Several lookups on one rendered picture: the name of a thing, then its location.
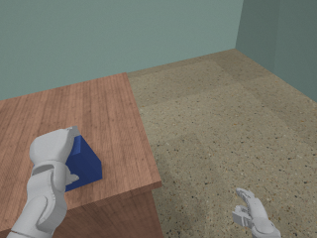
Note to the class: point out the left robot forearm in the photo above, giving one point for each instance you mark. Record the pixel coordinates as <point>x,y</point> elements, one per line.
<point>45,207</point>

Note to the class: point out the right robot forearm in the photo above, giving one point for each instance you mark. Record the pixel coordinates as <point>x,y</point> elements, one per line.
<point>263,228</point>

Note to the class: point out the sponge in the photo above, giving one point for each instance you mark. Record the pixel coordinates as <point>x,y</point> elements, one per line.
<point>83,162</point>

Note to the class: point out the robot right hand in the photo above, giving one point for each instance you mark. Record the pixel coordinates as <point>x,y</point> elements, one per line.
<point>243,215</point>

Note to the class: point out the table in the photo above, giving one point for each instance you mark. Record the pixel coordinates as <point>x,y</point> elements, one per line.
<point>105,111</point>

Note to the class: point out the robot left hand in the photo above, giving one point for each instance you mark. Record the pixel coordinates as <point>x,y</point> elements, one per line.
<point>55,146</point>

